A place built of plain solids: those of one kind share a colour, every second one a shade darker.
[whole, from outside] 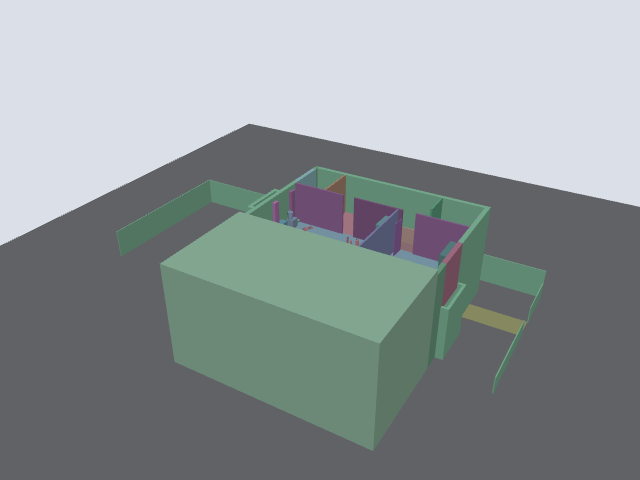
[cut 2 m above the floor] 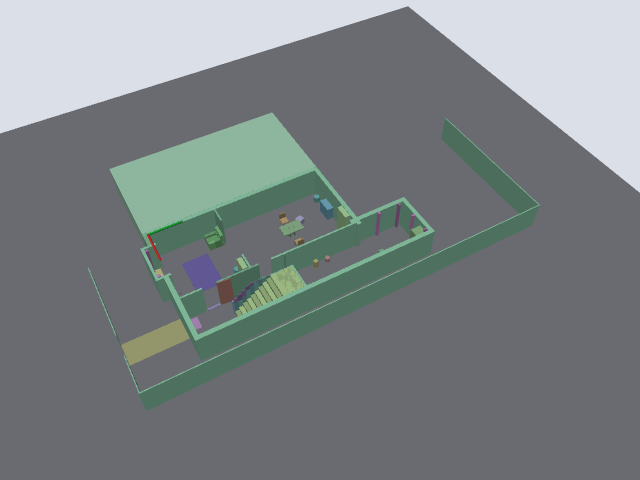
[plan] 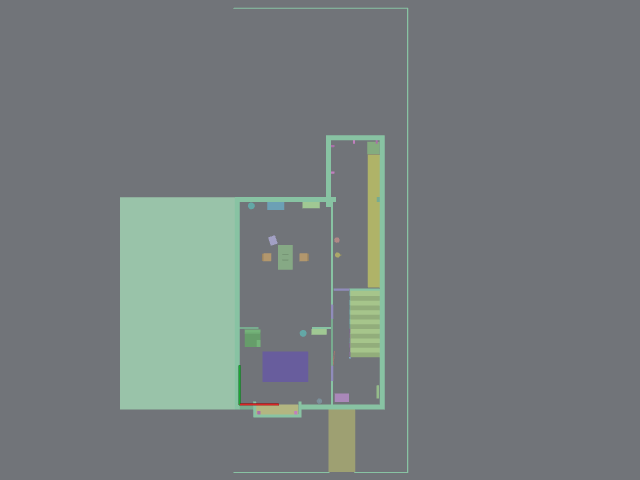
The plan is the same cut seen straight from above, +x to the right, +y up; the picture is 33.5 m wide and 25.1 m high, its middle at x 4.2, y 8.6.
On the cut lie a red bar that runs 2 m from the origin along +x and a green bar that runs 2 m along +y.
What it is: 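A semi-detached two-storey house, 7.3 m wide inside and 10.6 m deep with a one-storey outshot of 3.2 m behind the kitchen; a hall 2.44 m wide with a straight stair of 15 risers of 201 mm on goings of 246 mm; a through lounge; a bay window at the front; upstairs three bedrooms and a bathroom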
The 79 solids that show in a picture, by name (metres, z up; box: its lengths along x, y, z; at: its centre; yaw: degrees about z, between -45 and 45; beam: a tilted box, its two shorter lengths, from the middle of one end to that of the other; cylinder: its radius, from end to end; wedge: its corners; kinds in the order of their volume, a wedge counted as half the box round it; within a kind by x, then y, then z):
{
 "neighbour_house_1": {"box": [6.0, 11.1, 5.86], "at": [-3.26, 5.29, 2.88]},
 "wall_1": {"box": [0.26, 11.1, 5.56], "at": [-0.13, 5.29, 2.73]},
 "wall_2": {"box": [1.13, 0.26, 5.56], "at": [0.3, -0.13, 2.73]},
 "wall_3": {"box": [0.99, 0.11, 2.92], "at": [0.49, 4.0, 1.41]},
 "wall_4": {"box": [0.16, 0.85, 3.17], "at": [0.79, -0.26, 1.53]},
 "wall_5": {"box": [2.52, 0.16, 3.17], "at": [1.97, -0.61, 1.53]},
 "wall_6": {"box": [5.03, 0.06, 1.05], "at": [2.19, -3.56, 0.47]},
 "wall_7": {"box": [5.3, 0.26, 5.56], "at": [2.39, 10.71, 2.73]},
 "wall_8": {"box": [0.16, 0.85, 3.17], "at": [3.15, -0.26, 1.53]},
 "wall_9": {"box": [9.13, 0.06, 1.85], "at": [4.24, 20.72, 0.88]},
 "wall_10": {"box": [0.99, 0.11, 2.92], "at": [4.28, 4.0, 1.41]},
 "wall_11": {"box": [0.26, 3.75, 3.22], "at": [4.64, 12.2, 1.56]},
 "wall_12": {"box": [0.11, 1.23, 2.92], "at": [4.83, 0.61, 1.41]},
 "wall_13": {"box": [0.11, 2.45, 2.92], "at": [4.83, 3.25, 1.41]},
 "wall_14": {"box": [0.11, 5.36, 2.92], "at": [4.83, 7.9, 1.41]},
 "wall_15": {"box": [4.51, 0.26, 5.56], "at": [5.33, -0.13, 2.73]},
 "wall_16": {"box": [3.07, 0.26, 3.22], "at": [6.05, 13.95, 1.56]},
 "wall_17": {"box": [1.57, 0.11, 2.92], "at": [6.53, 6.0, 1.41]},
 "wall_18": {"box": [2.82, 0.06, 1.05], "at": [7.4, -3.56, 0.47]},
 "wall_19": {"box": [0.26, 11.1, 5.56], "at": [7.45, 5.29, 2.73]},
 "wall_20": {"box": [0.26, 3.75, 3.22], "at": [7.45, 12.2, 1.56]},
 "wall_21": {"box": [0.06, 24.34, 1.85], "at": [8.78, 8.58, 0.88]},
 "tread_1": {"box": [1.53, 3.48, 0.22], "at": [6.55, 4.21, 0.09]},
 "tread_2": {"box": [1.53, 3.23, 0.42], "at": [6.55, 4.33, 0.19]},
 "tread_3": {"box": [1.53, 2.99, 0.62], "at": [6.55, 4.46, 0.29]},
 "tread_4": {"box": [1.53, 2.74, 0.83], "at": [6.55, 4.58, 0.39]},
 "tread_5": {"box": [1.53, 2.49, 1.03], "at": [6.55, 4.7, 0.49]},
 "tread_6": {"box": [1.53, 2.25, 1.23], "at": [6.55, 4.82, 0.59]},
 "tread_7": {"box": [1.53, 2.0, 1.43], "at": [6.55, 4.95, 0.69]},
 "tread_8": {"box": [1.53, 1.76, 1.63], "at": [6.55, 5.07, 0.8]},
 "tread_9": {"box": [1.53, 1.51, 1.83], "at": [6.55, 5.19, 0.9]},
 "tread_10": {"box": [1.53, 1.26, 2.03], "at": [6.55, 5.32, 1.0]},
 "tread_11": {"box": [1.53, 1.02, 2.23], "at": [6.55, 5.44, 1.1]},
 "tread_12": {"box": [1.53, 0.77, 2.44], "at": [6.55, 5.56, 1.2]},
 "tread_13": {"box": [1.53, 0.53, 2.64], "at": [6.55, 5.69, 1.3]},
 "tread_14": {"box": [1.53, 0.28, 2.84], "at": [6.55, 5.81, 1.4]},
 "upper_floor_rooms_1": {"box": [4.89, 10.59, 0.14], "at": [2.44, 5.29, 2.94]},
 "wardrobe_bed_1": {"box": [1.58, 0.6, 2.05], "at": [3.03, 0.3, 3.98]},
 "wardrobe_bed_2": {"box": [1.18, 0.6, 2.05], "at": [4.06, 4.36, 3.98]},
 "ground_1": {"box": [2.2, 0.53, 0.5], "at": [1.97, -0.26, -0.25]},
 "ground_2": {"box": [1.4, 3.27, 0.5], "at": [5.35, -1.9, -0.25]},
 "landing_wall_1": {"box": [0.11, 2.95, 2.64], "at": [4.83, 1.48, 4.19]},
 "landing_wall_2": {"box": [0.11, 2.96, 2.64], "at": [4.83, 5.2, 4.19]},
 "landing_wall_3": {"box": [0.11, 3.19, 2.64], "at": [4.83, 8.99, 4.19]},
 "upper_floor_back_1": {"box": [2.44, 4.67, 0.14], "at": [6.11, 8.25, 2.94]},
 "front_wall_over_bay_1": {"box": [2.2, 0.26, 2.64], "at": [1.97, -0.13, 4.19]},
 "back_wall_over_outshot_1": {"box": [2.14, 0.26, 2.64], "at": [6.1, 10.71, 4.19]},
 "bedrooms_wall_1": {"box": [4.77, 0.11, 2.64], "at": [2.39, 4.0, 4.19]},
 "shelf_1": {"box": [0.9, 0.32, 2.01], "at": [3.74, 10.42, 0.95]},
 "shelf_2": {"box": [0.8, 0.3, 1.82], "at": [4.16, 3.79, 0.86]},
 "fridge_freezer_1": {"box": [0.65, 0.65, 1.85], "at": [6.99, 13.42, 0.88]},
 "bath_wall_1": {"box": [2.44, 0.11, 2.64], "at": [6.1, 8.63, 4.19]},
 "slotfit_front_seat_1": {"box": [0.47, 0.69, 0.48], "at": [0.68, 3.35, 0.19]},
 "slotfit_front_seat_2": {"box": [0.82, 0.91, 0.36], "at": [0.68, 3.46, 0.13]},
 "slotfit_front_seat_3": {"box": [0.82, 0.17, 0.94], "at": [0.68, 3.83, 0.42]},
 "slotfit_front_seat_4": {"box": [0.22, 0.38, 0.62], "at": [0.98, 3.56, 0.26]},
 "curtains_curtains_1": {"box": [0.17, 0.19, 2.18], "at": [1.0, -0.44, 1.14]},
 "curtains_curtains_2": {"box": [0.39, 0.19, 2.18], "at": [2.57, 10.49, 4.15]},
 "curtains_curtains_3": {"box": [0.39, 0.19, 2.18], "at": [4.28, 10.49, 4.15]},
 "curtains_curtains_4": {"box": [0.19, 0.12, 2.18], "at": [4.86, 12.13, 1.14]},
 "curtains_curtains_5": {"box": [0.19, 0.12, 2.18], "at": [4.86, 13.51, 1.14]},
 "curtains_curtains_6": {"box": [0.1, 0.19, 1.35], "at": [5.97, 13.73, 1.56]},
 "box_wall_1": {"box": [1.59, 0.11, 2.64], "at": [6.53, 2.45, 4.19]},
 "upper_floor_landing_1": {"box": [0.9, 3.47, 0.14], "at": [5.34, 4.22, 2.94]},
 "dresser_1": {"box": [0.9, 0.42, 0.92], "at": [1.88, 10.37, 0.41]},
 "well_guard_1": {"box": [0.06, 3.45, 1.14], "at": [5.76, 4.23, 3.39]},
 "laid_rug_front_room_1": {"box": [2.4, 1.6, 0.06], "at": [2.39, 1.97, -0.02]},
 "worktop_1": {"box": [0.62, 6.96, 0.04], "at": [7.01, 9.59, 0.88]},
 "nightstand_1": {"cylinder": 0.15, "from": [3.95, 10.43, 3.56], "to": [3.95, 10.43, 4.03]},
 "nightstand_2": {"box": [0.5, 0.43, 0.6], "at": [4.03, 10.37, 3.26]},
 "clutter_clutter_back_1": {"box": [0.38, 0.46, 0.45], "at": [1.74, 8.58, 0.18], "yaw": 18.4},
 "meeting_table_1": {"box": [0.77, 1.29, 0.07], "at": [2.39, 7.69, 0.7]},
 "door_leaf_front_room_1": {"box": [0.04, 0.77, 2.05], "at": [4.92, 2.41, 0.97], "yaw": -5.1},
 "door_leaf_bedroom_front_1": {"box": [0.74, 0.04, 2.05], "at": [4.41, 3.75, 3.98], "yaw": -4.2},
 "radiator_1": {"box": [0.14, 0.7, 0.6], "at": [7.22, 0.66, 0.42]},
 "bin_1": {"cylinder": 0.14, "from": [5.12, 7.82, -0.05], "to": [5.12, 7.82, 0.52]},
 "laid_doormat_1": {"box": [0.75, 0.45, 0.06], "at": [5.35, 0.35, -0.02]},
 "side_chair_1": {"box": [0.42, 0.42, 0.04], "at": [1.45, 7.69, 0.43]},
 "side_chair_2": {"box": [0.42, 0.42, 0.04], "at": [3.34, 7.69, 0.43]}
}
